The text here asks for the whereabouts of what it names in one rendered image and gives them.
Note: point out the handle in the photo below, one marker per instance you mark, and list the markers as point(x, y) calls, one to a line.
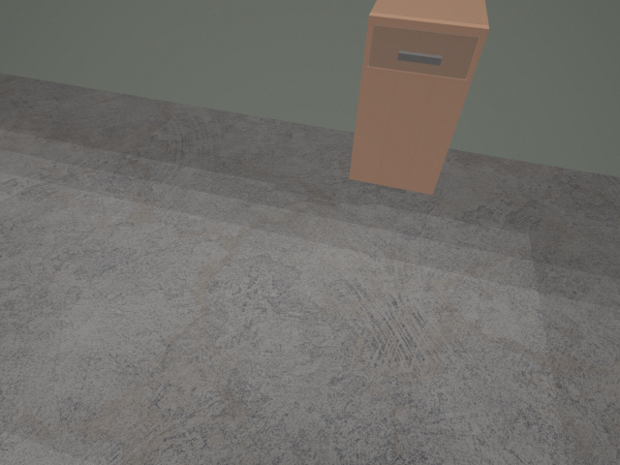
point(419, 57)

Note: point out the drawer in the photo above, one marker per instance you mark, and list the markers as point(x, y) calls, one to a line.
point(457, 50)

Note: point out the cabinet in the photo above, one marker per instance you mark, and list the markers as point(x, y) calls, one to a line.
point(405, 121)

